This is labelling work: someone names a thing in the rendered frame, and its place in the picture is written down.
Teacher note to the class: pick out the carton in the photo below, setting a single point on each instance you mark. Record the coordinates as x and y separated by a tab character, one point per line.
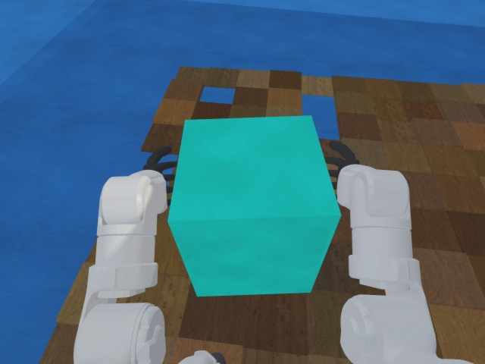
253	209

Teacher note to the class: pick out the robot right hand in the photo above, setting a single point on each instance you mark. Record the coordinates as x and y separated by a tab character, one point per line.
347	154

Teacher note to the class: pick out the robot left shin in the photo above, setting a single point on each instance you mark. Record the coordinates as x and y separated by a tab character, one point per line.
203	352

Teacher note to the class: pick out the robot left forearm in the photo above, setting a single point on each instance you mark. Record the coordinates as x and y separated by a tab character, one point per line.
125	250

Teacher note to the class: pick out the right robot upper arm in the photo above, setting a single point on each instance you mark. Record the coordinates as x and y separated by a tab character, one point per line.
379	329

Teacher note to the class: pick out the robot left hand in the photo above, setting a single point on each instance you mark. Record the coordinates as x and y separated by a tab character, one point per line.
152	165

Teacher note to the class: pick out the robot right forearm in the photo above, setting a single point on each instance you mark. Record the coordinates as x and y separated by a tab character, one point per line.
380	219

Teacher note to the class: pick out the left robot upper arm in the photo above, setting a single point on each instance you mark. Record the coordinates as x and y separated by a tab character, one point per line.
122	333

